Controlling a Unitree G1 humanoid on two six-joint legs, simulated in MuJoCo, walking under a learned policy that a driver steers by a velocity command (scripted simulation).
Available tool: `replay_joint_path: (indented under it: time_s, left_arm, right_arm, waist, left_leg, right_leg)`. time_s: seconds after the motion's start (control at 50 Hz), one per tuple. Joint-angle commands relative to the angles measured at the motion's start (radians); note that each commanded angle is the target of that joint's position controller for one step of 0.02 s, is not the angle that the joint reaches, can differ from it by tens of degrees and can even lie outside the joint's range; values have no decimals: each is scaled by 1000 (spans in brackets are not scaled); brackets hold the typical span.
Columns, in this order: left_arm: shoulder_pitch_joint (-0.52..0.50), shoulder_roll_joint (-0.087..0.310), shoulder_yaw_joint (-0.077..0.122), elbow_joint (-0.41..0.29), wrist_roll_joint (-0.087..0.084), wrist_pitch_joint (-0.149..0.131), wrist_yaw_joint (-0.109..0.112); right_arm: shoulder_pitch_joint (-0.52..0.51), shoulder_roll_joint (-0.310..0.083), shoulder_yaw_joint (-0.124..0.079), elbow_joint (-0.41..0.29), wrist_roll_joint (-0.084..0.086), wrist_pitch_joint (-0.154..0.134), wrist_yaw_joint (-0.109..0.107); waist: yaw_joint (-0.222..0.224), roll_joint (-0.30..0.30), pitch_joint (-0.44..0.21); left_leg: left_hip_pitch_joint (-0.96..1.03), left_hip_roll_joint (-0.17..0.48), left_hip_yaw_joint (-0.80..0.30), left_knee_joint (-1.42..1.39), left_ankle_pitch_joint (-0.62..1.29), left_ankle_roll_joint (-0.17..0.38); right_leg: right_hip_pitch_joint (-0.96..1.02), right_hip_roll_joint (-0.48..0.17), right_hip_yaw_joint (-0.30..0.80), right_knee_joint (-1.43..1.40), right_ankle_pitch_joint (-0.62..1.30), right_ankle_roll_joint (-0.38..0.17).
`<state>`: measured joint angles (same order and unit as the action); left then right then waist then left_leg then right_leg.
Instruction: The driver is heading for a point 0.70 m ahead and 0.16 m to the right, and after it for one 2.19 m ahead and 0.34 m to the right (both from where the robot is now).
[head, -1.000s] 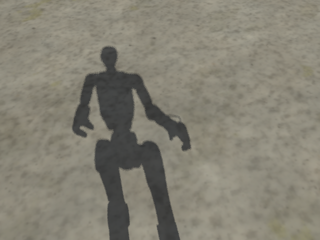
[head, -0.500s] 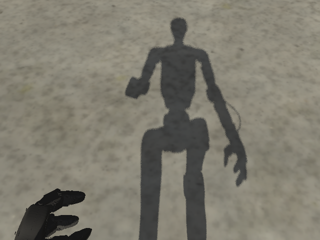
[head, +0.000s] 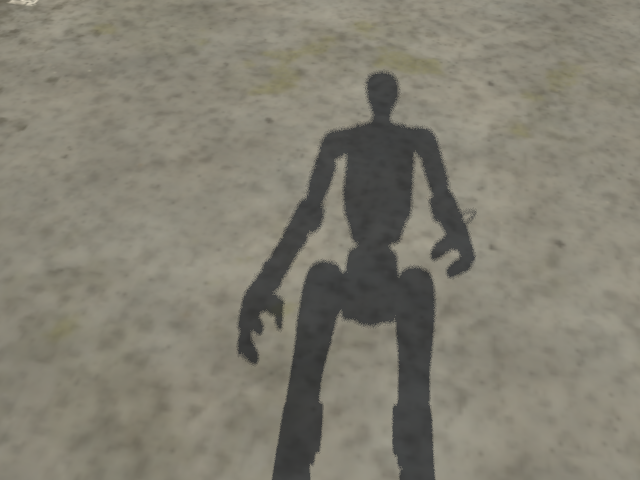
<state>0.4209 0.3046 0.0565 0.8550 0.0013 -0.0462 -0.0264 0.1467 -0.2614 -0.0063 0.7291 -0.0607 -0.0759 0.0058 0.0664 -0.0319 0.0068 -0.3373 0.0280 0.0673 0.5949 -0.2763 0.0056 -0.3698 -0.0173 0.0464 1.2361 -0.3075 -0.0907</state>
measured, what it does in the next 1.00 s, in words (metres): walks ahead, turning right: right foot, then left foot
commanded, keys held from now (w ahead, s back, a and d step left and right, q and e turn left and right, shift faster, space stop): w+e+shift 0.52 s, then q+shift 0.48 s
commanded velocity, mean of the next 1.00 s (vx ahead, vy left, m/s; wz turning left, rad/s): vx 0.72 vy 0.00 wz -0.38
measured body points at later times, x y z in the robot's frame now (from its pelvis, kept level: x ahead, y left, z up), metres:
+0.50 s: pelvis +0.45 -0.08 +0.00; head +0.47 -0.08 +0.45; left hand +0.59 +0.18 -0.13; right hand +0.52 -0.37 -0.08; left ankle +0.55 +0.09 -0.64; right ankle +0.43 -0.08 -0.73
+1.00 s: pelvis +0.78 -0.17 +0.01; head +0.83 -0.18 +0.45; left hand +1.08 -0.02 -0.07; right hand +0.76 -0.47 -0.10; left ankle +0.88 -0.16 -0.73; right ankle +0.80 -0.38 -0.66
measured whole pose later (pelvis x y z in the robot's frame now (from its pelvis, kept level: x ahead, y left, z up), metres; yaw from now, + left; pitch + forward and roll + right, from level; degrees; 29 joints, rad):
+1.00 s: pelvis +0.78 -0.17 +0.01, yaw -20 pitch +1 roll +0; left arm 0.03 0.29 0.02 0.63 0.03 -0.04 0.04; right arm 0.28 -0.30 -0.05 0.70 0.01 -0.03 0.00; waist -0.06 0.00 0.09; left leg -0.36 -0.18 -0.14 0.40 -0.04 0.11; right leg -0.65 0.02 0.20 1.01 -0.34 0.08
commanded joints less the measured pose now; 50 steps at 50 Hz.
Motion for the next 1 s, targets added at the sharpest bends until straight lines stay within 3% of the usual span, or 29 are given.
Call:
replay_joint_path:
  time_s: [0.02,0.1,0.12,0.18,0.24,0.28,0.3,0.32,0.34,0.36,0.38,0.4,0.46,0.52,0.54,0.6,0.64,0.66,0.7,0.72,0.74,0.76,0.78,0.8,0.82,0.86,0.9,0.94,1.0]
  left_arm:
    - [-66,32,6,-97,22,20,-22]
    - [-256,-2,-9,-182,27,45,-44]
    - [-293,-11,-18,-213,24,42,-52]
    - [-408,5,-34,-252,21,40,-74]
    - [-349,48,-30,-232,24,39,-70]
    - [-44,131,7,-144,23,34,-50]
    - [161,179,38,-71,23,32,-29]
    - [96,239,68,-67,-2,47,-2]
    - [-9,368,86,-126,34,63,2]
    - [13,333,90,-157,24,66,12]
    - [-7,274,78,-134,21,58,24]
    - [-37,230,66,-116,18,44,28]
    - [-95,173,39,-118,7,-3,32]
    - [-85,176,42,-117,3,-28,24]
    - [-83,167,41,-108,3,-31,23]
    - [42,121,28,-41,-27,-45,14]
    - [74,129,25,-13,-16,-53,22]
    - [107,90,16,-11,-33,-38,46]
    - [40,166,28,-17,6,-11,65]
    - [-58,180,29,-46,26,-3,64]
    - [-77,104,9,-79,67,-3,61]
    - [175,-18,-26,-50,35,-6,41]
    - [160,75,-24,-62,8,-14,26]
    - [-15,142,-7,-123,-10,-18,27]
    - [-137,154,-2,-162,6,-20,32]
    - [-163,131,0,-200,25,-4,43]
    - [-128,89,-8,-200,28,3,54]
    - [-166,62,-16,-218,33,7,67]
    - [-237,76,-9,-235,21,25,78]
  right_arm:
    - [140,-114,-45,8,22,-25,-9]
    - [183,-52,-31,71,42,-53,2]
    - [173,-71,-34,74,40,-58,0]
    - [173,-112,-41,90,34,-60,-12]
    - [221,-212,-61,89,32,-46,-31]
    - [157,-266,-79,60,23,-7,-42]
    - [136,-265,-80,46,15,7,-36]
    - [127,-178,-63,37,11,2,-12]
    - [244,-125,-38,-78,27,-17,-6]
    - [146,-179,-35,-103,21,-43,-10]
    - [103,-186,-30,-106,22,-57,-10]
    - [78,-176,-26,-105,14,-54,-11]
    - [100,-146,-13,-94,-23,10,-8]
    - [-78,-100,6,-175,-10,25,7]
    - [-110,-73,17,-185,-1,19,15]
    - [-139,-17,33,-163,15,-5,25]
    - [-151,-42,24,-157,19,-10,18]
    - [-218,-115,-20,-198,74,-51,12]
    - [-38,-167,-52,-138,87,-74,12]
    - [152,-176,-61,-76,87,-75,12]
    - [325,-208,-59,-19,70,-67,12]
    - [317,-218,-54,-21,32,-68,30]
    - [245,-214,-77,-72,36,-55,33]
    - [126,-190,-77,-118,55,-37,22]
    - [54,-171,-70,-129,67,-19,17]
    - [37,-191,-75,-137,61,-8,11]
    - [32,-173,-74,-135,63,1,11]
    - [56,-197,-86,-125,65,13,-1]
    - [75,-238,-104,-128,85,52,-31]
  waist:
    - [-75,159,18]
    - [-58,116,84]
    - [-43,148,88]
    - [-40,68,127]
    - [16,107,54]
    - [177,136,-115]
    - [246,86,-204]
    - [170,-133,-126]
    - [10,-287,-255]
    - [83,-78,-308]
    - [39,30,-129]
    - [-19,111,-29]
    - [-115,127,53]
    - [-84,93,114]
    - [-76,84,127]
    - [17,66,57]
    - [35,9,37]
    - [43,14,7]
    - [-80,-63,-95]
    - [-192,-74,-159]
    - [-218,103,-281]
    - [-93,343,-445]
    - [-137,190,-516]
    - [-134,84,-355]
    - [-107,-55,-178]
    - [-43,-45,-70]
    - [-11,20,-57]
    - [-16,45,-98]
    - [-30,73,-170]
  left_leg:
    - [279,269,-300,-391,-40,86]
    - [282,200,-10,-435,375,52]
    - [265,202,31,-449,409,53]
    - [253,160,173,-495,576,31]
    - [368,198,211,-289,1258,5]
    - [334,229,180,101,1359,25]
    - [189,204,165,434,1150,30]
    - [-97,0,154,828,97,0]
    - [-481,-86,-3,1141,-244,-45]
    - [-568,-44,-157,1111,-153,-30]
    - [-574,6,-167,987,-97,-21]
    - [-506,50,-161,865,-74,-25]
    - [-316,102,-151,675,-121,-69]
    - [-251,103,-86,396,32,-95]
    - [-221,90,-60,278,172,-84]
    - [-67,5,26,24,542,-10]
    - [-67,-30,27,-68,560,33]
    - [-57,-72,-21,-128,518,29]
    - [26,-113,-6,-148,524,45]
    - [201,-91,-20,-186,629,58]
    - [521,60,-180,-53,941,117]
    - [879,347,-698,-38,1056,378]
    - [850,346,-849,-157,798,395]
    - [673,300,-738,-194,562,348]
    - [429,229,-648,-262,471,305]
    - [183,147,-575,-316,477,286]
    - [73,83,-490,-311,574,268]
    - [39,57,-458,-275,725,266]
    - [57,36,-498,-247,562,209]
  right_leg:
    - [-376,-101,22,51,58,12]
    - [-455,-97,-41,-25,175,9]
    - [-437,-101,-51,-96,231,3]
    - [-303,-54,-165,-373,331,-37]
    - [-110,61,-257,-469,278,-87]
    - [226,114,-218,-479,205,-132]
    - [500,127,-145,-538,162,-160]
    - [609,45,26,-606,88,-191]
    - [854,-199,597,-738,106,-393]
    - [846,-242,768,-921,-100,-413]
    - [666,-232,738,-1000,-131,-358]
    - [490,-192,648,-1009,-50,-315]
    - [150,-68,440,-1022,148,-282]
    - [-17,14,346,-1074,224,-256]
    - [-15,41,283,-1056,397,-221]
    - [106,46,170,-1010,810,-106]
    - [260,18,159,-985,882,-60]
    - [348,-27,200,-890,824,-34]
    - [488,-53,144,-706,1010,3]
    - [433,-27,88,-496,1025,36]
    - [204,59,45,-102,504,90]
    - [-183,190,85,303,-324,184]
    - [-240,146,166,372,-222,167]
    - [-277,87,166,317,-155,152]
    - [-281,71,117,236,-123,137]
    - [-228,44,111,113,-98,130]
    - [-179,32,100,-39,-101,143]
    - [-159,53,81,-177,-72,171]
    - [-161,81,109,-278,53,195]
